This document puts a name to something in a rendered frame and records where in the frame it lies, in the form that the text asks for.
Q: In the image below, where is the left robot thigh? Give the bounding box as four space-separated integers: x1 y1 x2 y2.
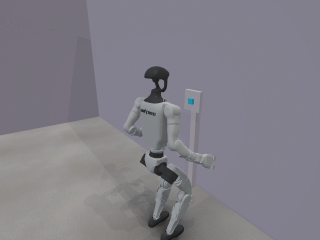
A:
140 150 173 189

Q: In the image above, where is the robot right hand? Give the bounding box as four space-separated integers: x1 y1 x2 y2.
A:
201 154 217 170

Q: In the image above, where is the robot head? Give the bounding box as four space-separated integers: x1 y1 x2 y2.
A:
144 66 170 104

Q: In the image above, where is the right robot forearm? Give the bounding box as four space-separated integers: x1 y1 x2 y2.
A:
174 140 204 164

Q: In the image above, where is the left robot forearm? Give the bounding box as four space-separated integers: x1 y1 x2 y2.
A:
130 126 143 137

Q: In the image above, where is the panel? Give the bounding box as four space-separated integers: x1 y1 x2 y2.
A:
184 89 203 188

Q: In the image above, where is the robot right upper arm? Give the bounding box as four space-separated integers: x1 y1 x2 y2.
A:
164 102 182 152

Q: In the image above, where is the button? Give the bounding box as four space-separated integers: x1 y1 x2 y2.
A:
188 98 194 105

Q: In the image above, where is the robot left upper arm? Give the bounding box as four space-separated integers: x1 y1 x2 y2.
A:
123 97 146 134

